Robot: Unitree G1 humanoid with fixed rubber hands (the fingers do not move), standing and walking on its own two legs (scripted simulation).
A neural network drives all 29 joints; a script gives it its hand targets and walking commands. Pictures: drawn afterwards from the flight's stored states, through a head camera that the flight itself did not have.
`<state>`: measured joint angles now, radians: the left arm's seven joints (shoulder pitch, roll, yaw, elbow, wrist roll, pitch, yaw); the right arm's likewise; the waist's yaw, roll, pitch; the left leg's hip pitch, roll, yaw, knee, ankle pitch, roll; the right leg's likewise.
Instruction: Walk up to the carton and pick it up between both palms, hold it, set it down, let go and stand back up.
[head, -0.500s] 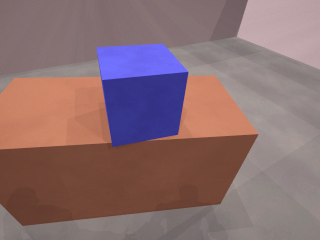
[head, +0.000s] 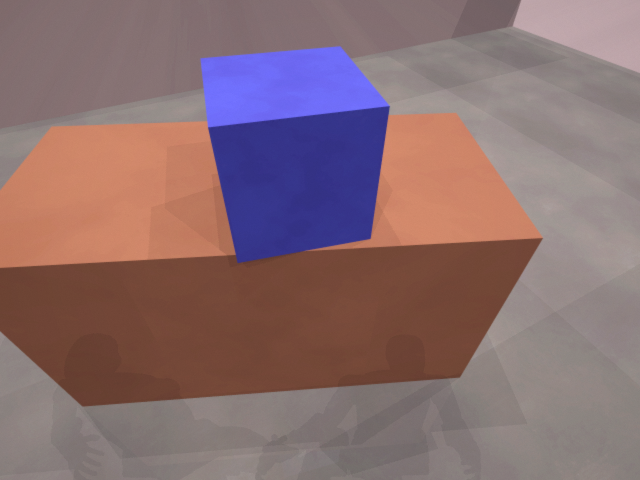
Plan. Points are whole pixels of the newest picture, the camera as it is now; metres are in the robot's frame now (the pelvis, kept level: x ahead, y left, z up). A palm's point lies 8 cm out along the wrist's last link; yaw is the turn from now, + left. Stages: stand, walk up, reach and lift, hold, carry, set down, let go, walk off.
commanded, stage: stand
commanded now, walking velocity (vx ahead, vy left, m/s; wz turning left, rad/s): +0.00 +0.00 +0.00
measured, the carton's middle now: (289, 153) +0.71 +0.06 +0.05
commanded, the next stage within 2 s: none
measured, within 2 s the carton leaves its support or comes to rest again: neither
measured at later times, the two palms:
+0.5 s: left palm out of the picture +0.05 +0.29 -0.11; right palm out of the picture +0.05 -0.29 -0.12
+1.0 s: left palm out of the picture +0.06 +0.29 -0.11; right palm out of the picture +0.06 -0.29 -0.12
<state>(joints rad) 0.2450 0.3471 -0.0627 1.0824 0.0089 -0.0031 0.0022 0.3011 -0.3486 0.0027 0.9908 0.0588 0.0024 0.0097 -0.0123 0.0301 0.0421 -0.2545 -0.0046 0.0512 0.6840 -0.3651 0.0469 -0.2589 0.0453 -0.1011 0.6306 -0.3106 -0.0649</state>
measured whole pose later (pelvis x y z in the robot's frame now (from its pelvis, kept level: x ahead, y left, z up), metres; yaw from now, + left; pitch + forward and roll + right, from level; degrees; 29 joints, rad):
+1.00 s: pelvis +0.01 -0.01 +0.01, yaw +0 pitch -2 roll -1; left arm 0.19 0.35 -0.06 1.08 0.00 -0.02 0.00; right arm 0.21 -0.34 0.00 1.04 0.06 0.00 0.01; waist -0.01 0.03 0.00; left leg -0.25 -0.01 0.05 0.61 -0.33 0.04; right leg -0.26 0.05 -0.10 0.57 -0.28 -0.07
